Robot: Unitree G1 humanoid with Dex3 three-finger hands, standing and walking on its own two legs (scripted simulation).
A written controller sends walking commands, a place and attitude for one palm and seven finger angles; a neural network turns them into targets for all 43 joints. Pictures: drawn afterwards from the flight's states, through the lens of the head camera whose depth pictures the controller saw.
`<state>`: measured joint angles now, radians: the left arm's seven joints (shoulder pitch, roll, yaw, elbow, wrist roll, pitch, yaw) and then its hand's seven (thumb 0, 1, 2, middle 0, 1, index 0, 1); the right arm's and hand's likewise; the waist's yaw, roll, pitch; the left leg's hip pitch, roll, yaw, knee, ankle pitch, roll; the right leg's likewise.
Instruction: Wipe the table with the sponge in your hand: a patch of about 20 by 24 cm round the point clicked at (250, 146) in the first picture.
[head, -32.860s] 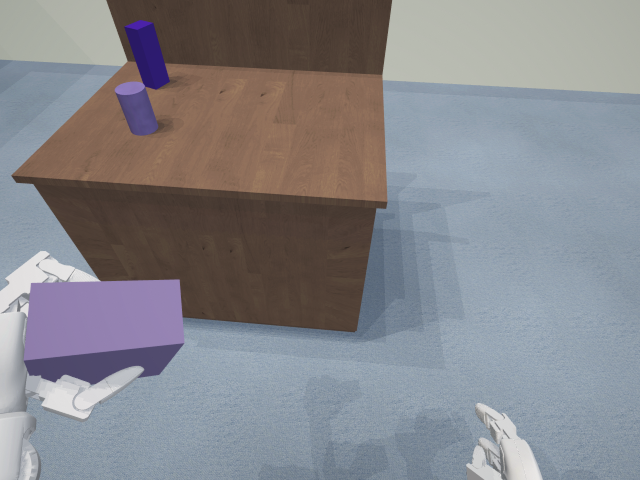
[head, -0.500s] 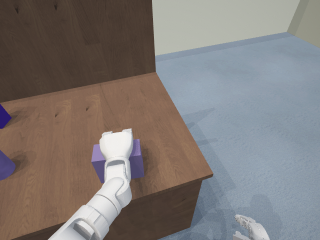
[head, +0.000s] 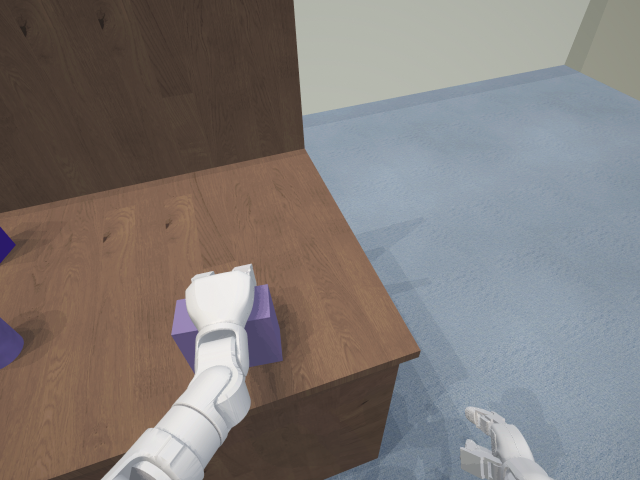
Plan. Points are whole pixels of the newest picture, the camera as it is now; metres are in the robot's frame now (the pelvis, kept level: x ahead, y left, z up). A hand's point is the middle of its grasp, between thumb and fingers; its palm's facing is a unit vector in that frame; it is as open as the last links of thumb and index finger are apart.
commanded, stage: slide back across to the middle lane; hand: left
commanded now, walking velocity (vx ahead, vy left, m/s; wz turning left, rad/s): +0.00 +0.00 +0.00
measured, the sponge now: (234, 338) +0.32 +0.17 -0.03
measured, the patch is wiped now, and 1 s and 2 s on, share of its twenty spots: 0.95 0.95 0.95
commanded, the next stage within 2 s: wipe forward along the middle lane in 0.44 s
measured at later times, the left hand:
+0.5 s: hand (195, 329) +0.30 +0.21 +0.02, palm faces -0.02 -0.11 -0.99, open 10.3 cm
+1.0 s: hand (179, 316) +0.33 +0.24 +0.01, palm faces -0.10 -0.04 -0.99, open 10.2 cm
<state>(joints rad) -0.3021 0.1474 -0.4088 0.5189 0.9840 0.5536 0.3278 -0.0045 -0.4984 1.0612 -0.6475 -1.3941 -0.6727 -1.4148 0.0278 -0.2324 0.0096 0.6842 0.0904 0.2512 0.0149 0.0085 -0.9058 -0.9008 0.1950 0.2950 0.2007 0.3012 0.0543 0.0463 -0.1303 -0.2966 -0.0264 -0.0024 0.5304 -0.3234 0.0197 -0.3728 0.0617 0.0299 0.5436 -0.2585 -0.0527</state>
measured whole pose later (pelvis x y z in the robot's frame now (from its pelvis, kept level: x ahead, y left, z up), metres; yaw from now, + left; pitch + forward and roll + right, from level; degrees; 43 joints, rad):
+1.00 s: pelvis -0.01 +0.00 +0.00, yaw +1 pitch +7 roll +0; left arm -0.37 0.29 -0.21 0.62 1.01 0.35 0.23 -0.02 -0.55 1.06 -0.73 -1.30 -0.76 -1.32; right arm 0.10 -0.25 0.01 0.71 0.08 0.15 -0.06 0.01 -0.90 -0.90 0.20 0.30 0.20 0.30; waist 0.05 0.05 -0.10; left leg -0.36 -0.04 -0.02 0.54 -0.30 0.02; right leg -0.42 0.05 0.01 0.54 -0.23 -0.05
